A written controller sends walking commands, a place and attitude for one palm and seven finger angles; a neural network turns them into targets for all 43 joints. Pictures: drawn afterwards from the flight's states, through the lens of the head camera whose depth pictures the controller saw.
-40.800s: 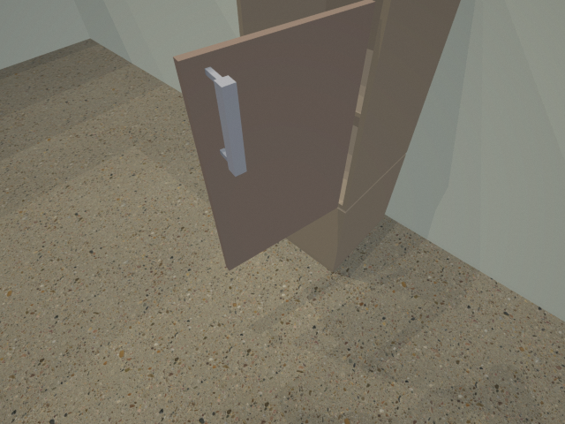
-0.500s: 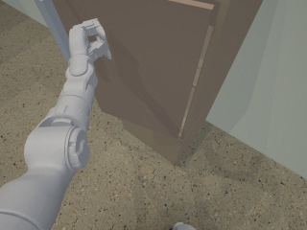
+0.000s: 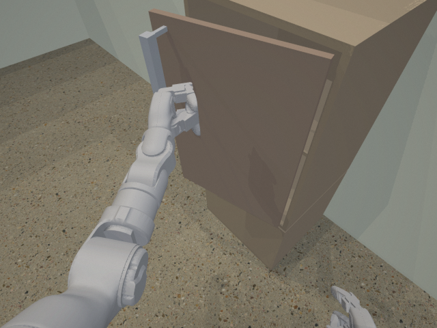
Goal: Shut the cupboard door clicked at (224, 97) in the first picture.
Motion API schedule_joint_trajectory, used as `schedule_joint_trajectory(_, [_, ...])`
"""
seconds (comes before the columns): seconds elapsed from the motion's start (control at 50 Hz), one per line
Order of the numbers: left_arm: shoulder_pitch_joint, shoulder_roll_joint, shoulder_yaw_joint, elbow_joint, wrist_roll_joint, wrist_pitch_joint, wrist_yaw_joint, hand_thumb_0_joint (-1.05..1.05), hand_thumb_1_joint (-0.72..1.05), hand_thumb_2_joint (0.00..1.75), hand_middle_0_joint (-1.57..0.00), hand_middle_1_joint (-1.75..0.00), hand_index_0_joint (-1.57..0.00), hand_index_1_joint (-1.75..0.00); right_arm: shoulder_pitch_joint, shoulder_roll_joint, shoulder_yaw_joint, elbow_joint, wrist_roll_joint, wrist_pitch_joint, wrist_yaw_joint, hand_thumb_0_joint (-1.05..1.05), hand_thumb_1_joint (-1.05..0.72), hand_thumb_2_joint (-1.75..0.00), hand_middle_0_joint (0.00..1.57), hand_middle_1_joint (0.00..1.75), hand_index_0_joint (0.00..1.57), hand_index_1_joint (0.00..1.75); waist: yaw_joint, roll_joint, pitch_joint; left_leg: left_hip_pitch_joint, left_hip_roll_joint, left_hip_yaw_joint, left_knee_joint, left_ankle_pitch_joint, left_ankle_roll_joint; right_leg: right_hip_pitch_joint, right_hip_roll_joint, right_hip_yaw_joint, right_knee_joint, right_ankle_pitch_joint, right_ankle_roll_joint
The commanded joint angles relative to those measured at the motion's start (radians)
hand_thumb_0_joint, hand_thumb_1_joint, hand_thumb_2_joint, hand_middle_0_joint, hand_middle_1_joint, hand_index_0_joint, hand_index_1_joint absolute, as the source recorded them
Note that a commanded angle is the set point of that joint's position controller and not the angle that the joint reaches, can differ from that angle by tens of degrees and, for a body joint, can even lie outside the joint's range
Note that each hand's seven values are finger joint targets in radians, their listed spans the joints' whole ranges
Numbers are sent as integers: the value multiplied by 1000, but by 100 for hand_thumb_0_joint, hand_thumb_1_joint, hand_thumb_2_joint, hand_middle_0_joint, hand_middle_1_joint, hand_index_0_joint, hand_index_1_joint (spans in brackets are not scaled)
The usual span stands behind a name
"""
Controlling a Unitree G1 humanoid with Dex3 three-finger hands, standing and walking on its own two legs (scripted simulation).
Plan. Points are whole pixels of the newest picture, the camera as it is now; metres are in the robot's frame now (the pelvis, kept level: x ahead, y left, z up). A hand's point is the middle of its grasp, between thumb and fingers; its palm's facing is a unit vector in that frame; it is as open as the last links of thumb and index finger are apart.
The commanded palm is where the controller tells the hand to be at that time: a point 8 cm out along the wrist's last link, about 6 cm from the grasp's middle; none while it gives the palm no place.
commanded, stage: draw the hand back to the body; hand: left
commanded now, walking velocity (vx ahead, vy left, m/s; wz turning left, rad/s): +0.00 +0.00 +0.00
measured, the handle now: (162, 68) +0.64 +0.14 +0.15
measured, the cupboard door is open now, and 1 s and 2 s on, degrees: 15 15 15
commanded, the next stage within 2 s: step back with the hand held close in 1.62 s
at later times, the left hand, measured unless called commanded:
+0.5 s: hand (146, 151) +0.36 +0.12 +0.17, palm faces -0.01 -1.00 -0.01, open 3.1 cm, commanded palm +0.32 +0.18 +0.17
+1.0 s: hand (54, 210) +0.25 +0.23 +0.17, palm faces +0.30 -0.91 -0.29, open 4.3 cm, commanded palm +0.20 +0.28 +0.18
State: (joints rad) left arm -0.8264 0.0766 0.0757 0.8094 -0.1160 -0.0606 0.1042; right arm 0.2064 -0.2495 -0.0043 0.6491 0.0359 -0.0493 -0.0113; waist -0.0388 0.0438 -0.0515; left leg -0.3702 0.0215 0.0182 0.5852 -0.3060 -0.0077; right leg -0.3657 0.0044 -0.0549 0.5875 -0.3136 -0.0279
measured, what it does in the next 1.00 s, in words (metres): stands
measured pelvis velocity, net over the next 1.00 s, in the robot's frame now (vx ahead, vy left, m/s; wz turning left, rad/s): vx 0.01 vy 0.02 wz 0.00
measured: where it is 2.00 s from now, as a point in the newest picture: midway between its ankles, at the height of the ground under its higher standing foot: outside the picture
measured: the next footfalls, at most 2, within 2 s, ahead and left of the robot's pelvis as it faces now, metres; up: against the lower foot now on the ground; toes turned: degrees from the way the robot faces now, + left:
none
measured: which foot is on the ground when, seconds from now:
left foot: down 0.00-1.00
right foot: down 0.00-1.00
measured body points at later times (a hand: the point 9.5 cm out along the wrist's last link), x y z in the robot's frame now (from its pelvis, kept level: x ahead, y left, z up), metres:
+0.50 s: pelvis -0.01 +0.00 +0.01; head -0.02 -0.02 +0.46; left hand +0.35 +0.18 +0.17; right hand +0.11 -0.25 -0.11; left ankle -0.01 +0.13 -0.73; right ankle -0.01 -0.10 -0.73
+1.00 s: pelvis +0.01 +0.02 +0.02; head -0.01 -0.01 +0.46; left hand +0.23 +0.27 +0.18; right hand +0.20 -0.18 -0.08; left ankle -0.01 +0.13 -0.73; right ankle -0.01 -0.10 -0.73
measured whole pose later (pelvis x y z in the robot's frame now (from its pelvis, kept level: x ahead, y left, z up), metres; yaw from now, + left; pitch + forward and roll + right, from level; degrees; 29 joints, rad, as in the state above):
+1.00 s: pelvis +0.01 +0.02 +0.02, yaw +0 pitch -4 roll +0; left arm 0.22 0.29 0.17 -0.25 -0.07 -0.04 0.07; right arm 0.16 -0.21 0.05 0.61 0.02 0.01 -0.06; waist 0.06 0.08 0.02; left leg -0.08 0.00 0.03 0.39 -0.24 0.01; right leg -0.07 -0.01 -0.05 0.38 -0.24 0.00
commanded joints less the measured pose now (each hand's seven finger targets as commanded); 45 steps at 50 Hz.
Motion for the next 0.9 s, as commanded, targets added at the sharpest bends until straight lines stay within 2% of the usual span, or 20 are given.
schedule_joint_trajectory(0.0, [-598,105,15,-144,-2,-88,-1,0,90,90,-130,-150,-130,-150,80,-106,-25,-58,-4,-27,-8,0,-90,-90,20,30,20,30,-70,-124,-301,156,-46,5,-25,214,35,63,10,30,-66,367,21])
schedule_joint_trajectory(0.04, [-550,144,59,-83,1,-93,-3,0,90,90,-130,-150,-130,-150,80,-109,-22,-60,-5,-26,-7,0,-90,-90,20,30,20,30,-49,-124,-312,130,-49,7,-25,195,32,75,7,34,-61,347,18])
schedule_joint_trajectory(0.08, [-413,226,141,-94,5,-108,-9,0,90,90,-130,-150,-130,-150,85,-117,-24,-79,-9,-21,-4,0,-90,-90,20,30,20,30,-1,-136,-367,117,-46,12,-35,232,33,146,5,35,-48,386,14])
schedule_joint_trajectory(0.14, [-291,203,114,-245,9,-126,-36,0,90,90,-130,-150,-130,-150,53,-104,-21,-123,-1,-21,5,0,-90,-90,20,30,20,30,24,-98,-376,124,-43,33,-48,266,33,191,3,35,-46,438,11])
schedule_joint_trajectory(0.18, [-164,222,130,-315,-1,-117,-54,0,90,90,-130,-150,-130,-150,46,-112,-28,-144,3,-17,5,0,-90,-90,20,30,20,30,39,-182,-362,122,-33,32,-63,291,38,229,6,28,-56,467,15])
schedule_joint_trajectory(0.2, [-137,218,120,-387,-10,-105,-66,0,90,90,-130,-150,-130,-150,26,-111,-26,-158,11,-14,4,0,-90,-90,20,30,20,30,46,-157,-345,127,-33,39,-74,280,38,232,6,33,-67,461,17])
schedule_joint_trajectory(0.22, [-158,205,99,-452,-18,-94,-77,0,90,90,-130,-150,-130,-150,11,-109,-27,-162,16,-14,1,0,-90,-90,20,30,20,30,34,-150,-327,147,-32,44,-79,267,41,221,7,33,-81,445,20])
schedule_joint_trajectory(0.24, [-127,218,111,-502,-29,-79,-84,0,90,90,-130,-150,-130,-150,1,-108,-29,-168,19,-16,-5,0,-90,-90,20,30,20,30,45,-158,-319,153,-31,44,-88,248,43,227,9,33,-94,413,21])
schedule_joint_trajectory(0.34, [-97,208,58,-732,-53,-22,-112,0,90,90,-130,-150,-130,-150,-59,-98,-19,-170,27,-36,-37,0,-90,-90,20,30,20,30,39,-50,-268,231,-30,37,-117,195,48,192,13,33,-144,291,18])
schedule_joint_trajectory(0.38, [-27,238,77,-774,-62,1,-123,0,90,90,-130,-150,-130,-150,-73,-104,-18,-168,28,-43,-50,0,-90,-90,20,30,20,30,41,-65,-250,245,-28,33,-127,178,49,193,13,32,-164,246,20])
schedule_joint_trajectory(0.44, [80,214,63,-781,-79,53,-153,0,90,90,-127,-147,-127,-147,-104,-100,-5,-167,33,-53,-57,0,-90,-90,20,30,20,30,48,-50,-190,243,-32,26,-146,143,44,173,11,25,-179,201,19])
schedule_joint_trajectory(0.48, [163,252,102,-774,-91,92,-170,0,90,90,-122,-141,-122,-141,-113,-108,-1,-172,33,-53,-62,0,-90,-90,20,30,20,30,57,-114,-167,232,-33,19,-154,125,46,183,9,22,-194,167,22])
schedule_joint_trajectory(0.52, [201,257,107,-838,-97,120,-191,0,90,90,-116,-135,-116,-135,-143,-104,7,-189,35,-52,-62,0,-90,-90,20,30,20,30,65,-86,-167,238,-36,21,-158,139,44,194,4,23,-189,187,20])
schedule_joint_trajectory(0.54, [281,295,52,-970,-11,32,-127,0,90,90,-113,-132,-113,-132,-150,-73,11,-201,17,-57,-62,0,-90,-90,20,30,20,30,57,-40,-88,246,-35,15,-191,150,45,175,-16,49,-226,175,26])
schedule_joint_trajectory(0.58, [460,288,60,-965,10,-3,-82,0,90,90,-108,-126,-108,-126,-145,-83,9,-189,7,-39,-57,0,-90,-90,20,30,20,30,68,-68,-85,254,-27,8,-209,157,41,209,-10,40,-240,166,23])
schedule_joint_trajectory(0.68, [513,320,69,-1120,42,-41,-51,0,90,90,-94,-111,-94,-111,-153,-78,12,-196,-7,-11,-55,0,-90,-90,20,30,20,30,55,-32,-79,318,-19,8,-233,198,40,232,-3,35,-261,207,21])
schedule_joint_trajectory(0.7, [511,311,63,-1157,45,-46,-46,0,90,90,-92,-108,-92,-108,-157,-72,13,-199,-7,-7,-56,0,-90,-90,20,30,20,30,51,14,-84,325,-20,6,-239,199,37,242,-6,34,-258,205,17])
schedule_joint_trajectory(0.78, [630,352,117,-1197,49,-47,-30,0,90,90,-81,-96,-81,-96,-162,-73,16,-196,-17,1,-62,0,-90,-90,20,30,20,30,65,0,-92,343,-21,3,-240,240,38,272,-4,28,-266,248,16])
schedule_joint_trajectory(0.82, [678,343,120,-1253,51,-51,-27,0,90,90,-75,-90,-75,-90,-168,-67,18,-202,-18,3,-61,0,-90,-90,20,30,20,30,67,38,-116,360,-20,1,-233,288,32,289,-6,23,-250,291,13])
schedule_joint_trajectory(0.88, [812,348,144,-1256,51,-45,-25,0,90,90,-67,-81,-67,-81,-168,-74,14,-202,-24,4,-59,0,-90,-90,20,30,20,30,76,-12,-82,343,-12,-7,-235,325,28,294,-2,15,-249,311,13])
